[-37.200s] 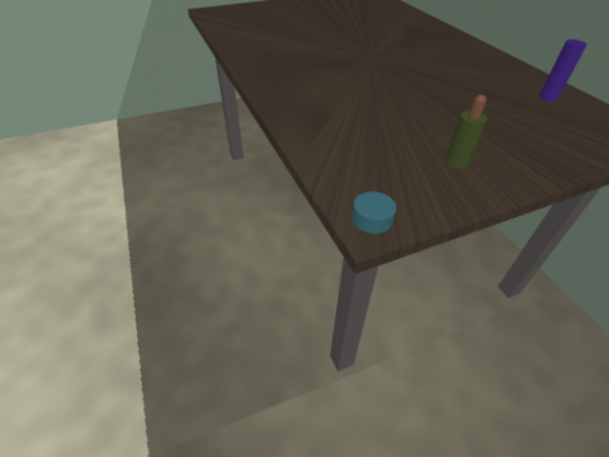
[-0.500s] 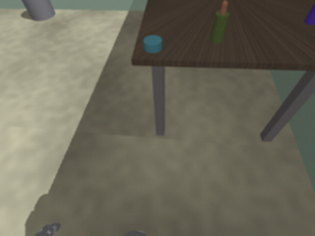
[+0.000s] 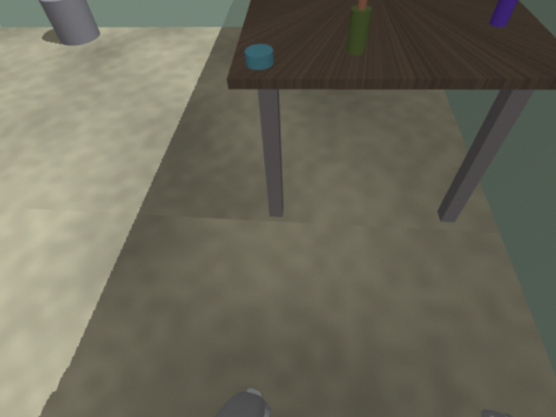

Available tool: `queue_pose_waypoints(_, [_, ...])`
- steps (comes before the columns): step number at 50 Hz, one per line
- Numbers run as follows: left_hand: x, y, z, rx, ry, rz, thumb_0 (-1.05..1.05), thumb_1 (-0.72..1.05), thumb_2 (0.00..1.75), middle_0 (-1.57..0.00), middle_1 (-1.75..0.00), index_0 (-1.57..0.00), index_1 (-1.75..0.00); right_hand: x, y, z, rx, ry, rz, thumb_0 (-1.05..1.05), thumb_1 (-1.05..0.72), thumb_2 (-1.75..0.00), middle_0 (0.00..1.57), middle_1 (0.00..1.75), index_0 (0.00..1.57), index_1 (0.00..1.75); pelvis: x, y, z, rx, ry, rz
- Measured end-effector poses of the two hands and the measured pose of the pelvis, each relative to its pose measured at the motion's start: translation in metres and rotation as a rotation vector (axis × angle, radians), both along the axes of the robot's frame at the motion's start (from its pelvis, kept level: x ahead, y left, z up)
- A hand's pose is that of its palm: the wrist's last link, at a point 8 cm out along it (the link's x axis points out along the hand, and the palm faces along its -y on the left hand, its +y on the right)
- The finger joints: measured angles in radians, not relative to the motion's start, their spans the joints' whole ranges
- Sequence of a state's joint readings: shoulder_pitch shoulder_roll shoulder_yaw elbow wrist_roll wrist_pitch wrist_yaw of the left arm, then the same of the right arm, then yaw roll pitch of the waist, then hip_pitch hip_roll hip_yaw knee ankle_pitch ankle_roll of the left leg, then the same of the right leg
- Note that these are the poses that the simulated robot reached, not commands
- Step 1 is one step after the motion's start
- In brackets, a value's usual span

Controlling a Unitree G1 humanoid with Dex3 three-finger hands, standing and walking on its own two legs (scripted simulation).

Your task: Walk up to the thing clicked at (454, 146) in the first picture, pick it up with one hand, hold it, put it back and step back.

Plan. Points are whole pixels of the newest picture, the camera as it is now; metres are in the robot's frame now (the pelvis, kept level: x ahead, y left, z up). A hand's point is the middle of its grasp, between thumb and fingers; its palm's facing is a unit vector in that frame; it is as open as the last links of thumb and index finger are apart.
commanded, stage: step back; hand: right
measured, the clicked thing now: (359, 21) +1.11 -0.12 +0.06
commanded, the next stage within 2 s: stand in 1.06 s
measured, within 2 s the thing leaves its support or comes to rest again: neither
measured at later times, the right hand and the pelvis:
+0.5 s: hand out of the picture +0.04 -0.25 -0.15, palm faces -0.11 +0.93 -0.35, open 7.4 cm; pelvis -0.04 +0.00 +0.00, yaw +5 degrees
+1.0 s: hand out of the picture +0.13 -0.20 -0.14, palm faces -0.12 +0.94 -0.33, open 7.4 cm; pelvis +0.00 +0.03 +0.01, yaw +4 degrees
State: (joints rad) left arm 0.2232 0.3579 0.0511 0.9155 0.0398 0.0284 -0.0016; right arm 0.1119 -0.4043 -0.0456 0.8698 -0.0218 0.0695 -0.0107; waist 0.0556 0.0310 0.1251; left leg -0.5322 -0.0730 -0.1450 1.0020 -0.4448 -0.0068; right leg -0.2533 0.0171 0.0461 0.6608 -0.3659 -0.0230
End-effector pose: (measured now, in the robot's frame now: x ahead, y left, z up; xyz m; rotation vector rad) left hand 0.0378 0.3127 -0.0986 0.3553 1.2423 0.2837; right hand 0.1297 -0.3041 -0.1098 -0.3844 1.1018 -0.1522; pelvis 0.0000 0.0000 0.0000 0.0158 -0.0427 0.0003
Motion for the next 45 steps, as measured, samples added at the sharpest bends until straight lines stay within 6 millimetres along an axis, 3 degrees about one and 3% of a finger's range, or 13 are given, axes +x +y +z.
queue_pose_waypoints(8, [-0.045, 0.016, 0.008, 0.032, -0.065, 0.050, 0.01, 0.90, 0.90, -0.20, -0.30, -0.21, -0.30, -0.067, -0.002, -0.008, -0.013, 0.124, 0.041, 0.01, -0.90, -0.89, 0.20, 0.30, 0.21, 0.30, -0.034, 0.003, -0.001, -0.005, 0.003, 0.081])
queue_pose_waypoints(12, [-0.060, 0.030, -0.001, 0.022, -0.067, 0.071, 0.01, 0.90, 0.90, -0.20, -0.30, -0.21, -0.30, -0.089, 0.008, -0.007, -0.017, 0.146, 0.036, 0.01, -0.90, -0.89, 0.20, 0.30, 0.21, 0.30, -0.045, 0.011, -0.003, 0.020, -0.012, 0.099])
queue_pose_waypoints(17, [-0.068, 0.028, -0.003, -0.017, -0.028, 0.065, 0.01, 0.90, 0.90, -0.20, -0.30, -0.20, -0.30, -0.104, 0.018, 0.004, 0.003, 0.115, 0.020, 0.01, -0.90, -0.89, 0.20, 0.30, 0.21, 0.30, -0.048, 0.012, 0.005, 0.005, -0.008, 0.088])
queue_pose_waypoints(21, [-0.063, 0.019, -0.004, -0.028, -0.033, 0.046, 0.01, 0.90, 0.90, -0.20, -0.30, -0.20, -0.30, -0.101, 0.014, 0.002, 0.018, 0.094, 0.009, 0.01, -0.90, -0.89, 0.20, 0.30, 0.21, 0.30, -0.047, 0.006, 0.004, -0.003, -0.008, 0.074])
queue_pose_waypoints(28, [-0.054, 0.003, -0.002, -0.042, -0.094, 0.065, 0.01, 0.90, 0.90, -0.20, -0.30, -0.20, -0.30, -0.078, 0.014, -0.001, 0.014, 0.092, 0.030, 0.01, -0.90, -0.89, 0.20, 0.30, 0.21, 0.30, -0.040, 0.006, 0.005, -0.025, -0.015, 0.093])
queue_pose_waypoints(37, [-0.035, 0.027, -0.015, -0.067, -0.068, 0.074, 0.01, 0.90, 0.90, -0.20, -0.30, -0.20, -0.30, -0.053, 0.034, 0.004, -0.017, 0.074, 0.045, 0.01, -0.90, -0.89, 0.20, 0.30, 0.21, 0.30, -0.024, 0.030, 0.002, -0.005, -0.006, 0.101])
queue_pose_waypoints(45, [-0.008, 0.032, -0.011, -0.064, -0.052, 0.051, 0.01, 0.90, 0.90, -0.20, -0.30, -0.20, -0.30, -0.024, 0.054, 0.008, 0.022, 0.059, 0.037, 0.01, -0.90, -0.89, 0.20, 0.30, 0.21, 0.30, -0.007, 0.032, 0.009, -0.028, 0.009, 0.082])
